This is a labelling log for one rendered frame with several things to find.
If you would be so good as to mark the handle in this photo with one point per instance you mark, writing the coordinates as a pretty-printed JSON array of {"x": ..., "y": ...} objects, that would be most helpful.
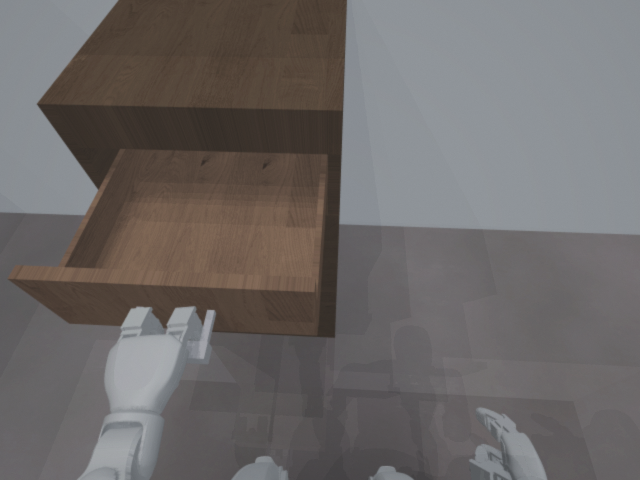
[{"x": 200, "y": 351}]

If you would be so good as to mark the drawer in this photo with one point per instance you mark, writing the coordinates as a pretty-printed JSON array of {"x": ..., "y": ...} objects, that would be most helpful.
[{"x": 241, "y": 233}]

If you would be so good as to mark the robot right shin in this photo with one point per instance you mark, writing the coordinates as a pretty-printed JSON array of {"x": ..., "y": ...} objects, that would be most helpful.
[{"x": 386, "y": 469}]

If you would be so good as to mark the robot left forearm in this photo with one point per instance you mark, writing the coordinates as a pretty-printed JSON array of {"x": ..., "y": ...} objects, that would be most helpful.
[{"x": 127, "y": 448}]

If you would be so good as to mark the cabinet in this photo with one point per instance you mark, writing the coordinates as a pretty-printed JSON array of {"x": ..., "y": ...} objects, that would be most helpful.
[{"x": 262, "y": 76}]

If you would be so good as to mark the robot right hand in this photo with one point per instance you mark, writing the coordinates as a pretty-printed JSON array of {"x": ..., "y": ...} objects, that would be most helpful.
[{"x": 517, "y": 458}]

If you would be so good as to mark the robot left shin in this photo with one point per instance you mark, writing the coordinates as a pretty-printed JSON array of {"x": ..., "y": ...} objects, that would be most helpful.
[{"x": 264, "y": 459}]

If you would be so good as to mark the robot left hand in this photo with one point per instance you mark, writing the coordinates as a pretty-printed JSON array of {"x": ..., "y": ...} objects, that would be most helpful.
[{"x": 144, "y": 367}]

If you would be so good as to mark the robot shin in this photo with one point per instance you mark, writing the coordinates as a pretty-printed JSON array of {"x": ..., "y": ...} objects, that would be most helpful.
[
  {"x": 386, "y": 469},
  {"x": 264, "y": 459}
]

